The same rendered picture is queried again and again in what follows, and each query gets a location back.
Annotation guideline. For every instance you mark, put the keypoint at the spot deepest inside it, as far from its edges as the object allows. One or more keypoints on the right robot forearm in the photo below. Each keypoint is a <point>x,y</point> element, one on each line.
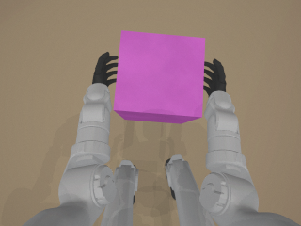
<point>223,137</point>

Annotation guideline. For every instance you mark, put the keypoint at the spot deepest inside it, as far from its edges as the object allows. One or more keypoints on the left robot hand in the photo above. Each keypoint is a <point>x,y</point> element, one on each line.
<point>100,75</point>

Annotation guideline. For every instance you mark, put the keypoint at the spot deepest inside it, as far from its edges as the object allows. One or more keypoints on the left robot forearm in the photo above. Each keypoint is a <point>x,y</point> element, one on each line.
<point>92,140</point>

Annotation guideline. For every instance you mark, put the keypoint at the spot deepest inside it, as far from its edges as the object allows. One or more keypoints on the robot left upper arm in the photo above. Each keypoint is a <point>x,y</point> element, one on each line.
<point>83,193</point>

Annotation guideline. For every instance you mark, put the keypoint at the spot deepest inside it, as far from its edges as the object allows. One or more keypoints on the robot right upper arm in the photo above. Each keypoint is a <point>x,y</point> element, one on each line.
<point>234,201</point>

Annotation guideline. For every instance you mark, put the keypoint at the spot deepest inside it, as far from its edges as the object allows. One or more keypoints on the robot right foot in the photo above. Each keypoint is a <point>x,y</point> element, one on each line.
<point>172,191</point>

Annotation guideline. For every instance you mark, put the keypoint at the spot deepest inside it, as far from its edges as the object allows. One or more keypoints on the left robot thigh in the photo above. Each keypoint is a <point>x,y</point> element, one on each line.
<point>120,211</point>

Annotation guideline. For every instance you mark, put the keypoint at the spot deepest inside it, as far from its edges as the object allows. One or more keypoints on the right robot hand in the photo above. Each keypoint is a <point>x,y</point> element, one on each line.
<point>218,82</point>

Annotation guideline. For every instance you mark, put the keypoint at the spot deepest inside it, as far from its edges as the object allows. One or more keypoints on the carton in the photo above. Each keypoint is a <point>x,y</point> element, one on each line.
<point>160,77</point>

